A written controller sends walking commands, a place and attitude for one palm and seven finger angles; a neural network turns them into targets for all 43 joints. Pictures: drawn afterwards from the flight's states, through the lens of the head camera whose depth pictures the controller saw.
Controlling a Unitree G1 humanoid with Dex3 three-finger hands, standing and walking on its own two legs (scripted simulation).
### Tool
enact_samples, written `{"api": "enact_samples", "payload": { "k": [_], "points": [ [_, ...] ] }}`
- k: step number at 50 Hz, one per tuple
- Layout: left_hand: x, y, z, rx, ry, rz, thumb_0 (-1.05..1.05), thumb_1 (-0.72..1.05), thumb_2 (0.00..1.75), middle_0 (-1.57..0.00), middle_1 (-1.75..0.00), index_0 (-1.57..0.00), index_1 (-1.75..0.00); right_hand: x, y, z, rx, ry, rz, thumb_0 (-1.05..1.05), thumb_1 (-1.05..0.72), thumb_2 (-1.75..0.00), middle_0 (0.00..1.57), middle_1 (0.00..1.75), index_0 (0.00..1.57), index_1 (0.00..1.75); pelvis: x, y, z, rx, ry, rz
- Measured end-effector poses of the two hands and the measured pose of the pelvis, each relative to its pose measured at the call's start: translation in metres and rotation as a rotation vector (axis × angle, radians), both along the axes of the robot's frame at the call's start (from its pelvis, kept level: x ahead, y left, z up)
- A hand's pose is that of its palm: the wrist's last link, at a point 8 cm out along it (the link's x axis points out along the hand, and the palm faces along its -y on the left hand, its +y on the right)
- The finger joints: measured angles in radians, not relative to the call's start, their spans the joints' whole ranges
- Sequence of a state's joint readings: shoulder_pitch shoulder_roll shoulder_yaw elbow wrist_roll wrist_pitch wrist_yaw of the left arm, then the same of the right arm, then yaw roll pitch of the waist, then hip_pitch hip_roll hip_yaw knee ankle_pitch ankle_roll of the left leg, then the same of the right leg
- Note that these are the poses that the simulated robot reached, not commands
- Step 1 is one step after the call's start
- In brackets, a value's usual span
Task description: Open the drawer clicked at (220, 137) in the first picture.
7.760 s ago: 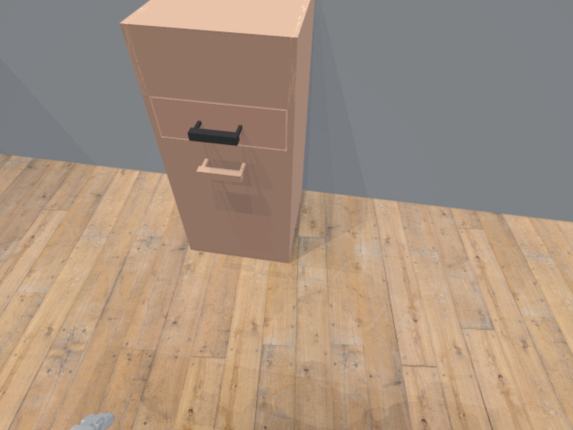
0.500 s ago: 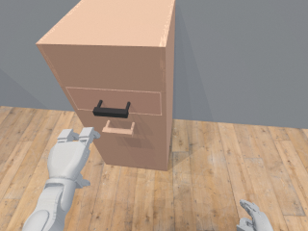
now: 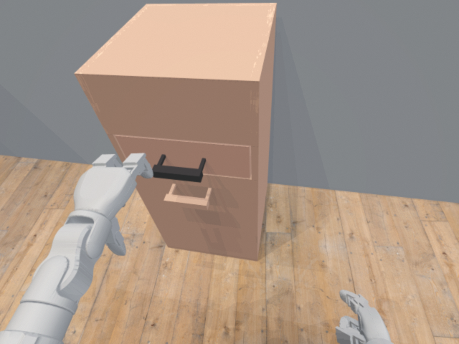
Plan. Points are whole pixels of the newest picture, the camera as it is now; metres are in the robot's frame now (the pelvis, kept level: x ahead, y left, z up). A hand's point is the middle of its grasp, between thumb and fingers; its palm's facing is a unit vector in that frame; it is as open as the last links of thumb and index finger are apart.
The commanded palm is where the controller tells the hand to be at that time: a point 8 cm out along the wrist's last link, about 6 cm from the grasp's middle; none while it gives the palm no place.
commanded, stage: raise the hand with hooked fingers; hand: left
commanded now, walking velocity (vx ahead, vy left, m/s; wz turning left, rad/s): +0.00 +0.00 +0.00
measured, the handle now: (179, 166) +0.56 +0.24 -0.10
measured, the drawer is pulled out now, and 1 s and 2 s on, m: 0.00 0.00 0.00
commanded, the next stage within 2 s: move the hooked fingers above the handle in 0.28 s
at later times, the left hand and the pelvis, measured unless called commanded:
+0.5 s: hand (129, 210) +0.31 +0.23 +0.07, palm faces +0.01 -0.07 -1.00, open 13.8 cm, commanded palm +0.30 +0.24 +0.12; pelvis +0.00 +0.00 +0.00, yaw +0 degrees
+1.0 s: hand (146, 189) +0.39 +0.24 +0.02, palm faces -0.07 -0.05 -1.00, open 13.8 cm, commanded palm +0.37 +0.25 +0.08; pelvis -0.01 +0.00 -0.02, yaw +0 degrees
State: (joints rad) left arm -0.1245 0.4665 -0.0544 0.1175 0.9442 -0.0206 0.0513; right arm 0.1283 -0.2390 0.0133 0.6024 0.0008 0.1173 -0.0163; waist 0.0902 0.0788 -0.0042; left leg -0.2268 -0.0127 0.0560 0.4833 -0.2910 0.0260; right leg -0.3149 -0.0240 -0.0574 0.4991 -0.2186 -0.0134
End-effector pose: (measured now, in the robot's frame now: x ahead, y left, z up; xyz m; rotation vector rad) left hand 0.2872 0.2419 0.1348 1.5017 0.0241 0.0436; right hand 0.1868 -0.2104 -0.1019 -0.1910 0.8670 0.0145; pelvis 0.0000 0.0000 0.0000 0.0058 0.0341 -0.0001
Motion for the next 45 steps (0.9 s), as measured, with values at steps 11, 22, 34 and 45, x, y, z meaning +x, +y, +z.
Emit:
{"api": "enact_samples", "payload": {
  "k": [11, 22, 34, 45],
  "points": [
    [-0.007, -0.006, -0.012, -0.011, -0.013, -0.07, 0.0, -0.49, 0.3, -0.32, -1.2, -0.32, -1.2, -0.024, -0.023, -0.008, -0.051, 0.08, -0.048, 0.01, -0.91, -0.9, 0.2, 0.3, 0.2, 0.3, 0.0, 0.002, 0.0, 0.002, 0.02, -0.005],
    [-0.004, -0.005, -0.01, -0.002, -0.015, -0.024, 0.0, -0.49, 0.3, -0.32, -1.2, -0.32, -1.2, -0.018, -0.016, -0.007, -0.021, 0.05, -0.051, 0.01, -0.91, -0.9, 0.2, 0.3, 0.2, 0.3, -0.001, 0.001, 0.0, 0.004, 0.018, -0.006],
    [0.023, -0.006, -0.03, 0.012, 0.038, -0.05, 0.0, -0.49, 0.3, -0.32, -1.2, -0.32, -1.2, -0.022, -0.02, -0.009, -0.039, 0.055, -0.057, 0.01, -0.91, -0.9, 0.21, 0.3, 0.21, 0.3, -0.006, -0.005, -0.004, 0.005, 0.051, 0.004],
    [0.064, 0.002, -0.049, 0.022, 0.08, -0.057, 0.0, -0.49, 0.3, -0.32, -1.2, -0.32, -1.2, -0.074, -0.05, -0.026, -0.109, 0.197, -0.151, 0.0, -0.91, -0.9, 0.21, 0.3, 0.21, 0.3, -0.006, -0.004, -0.012, 0.001, 0.118, 0.003]
  ]
}}
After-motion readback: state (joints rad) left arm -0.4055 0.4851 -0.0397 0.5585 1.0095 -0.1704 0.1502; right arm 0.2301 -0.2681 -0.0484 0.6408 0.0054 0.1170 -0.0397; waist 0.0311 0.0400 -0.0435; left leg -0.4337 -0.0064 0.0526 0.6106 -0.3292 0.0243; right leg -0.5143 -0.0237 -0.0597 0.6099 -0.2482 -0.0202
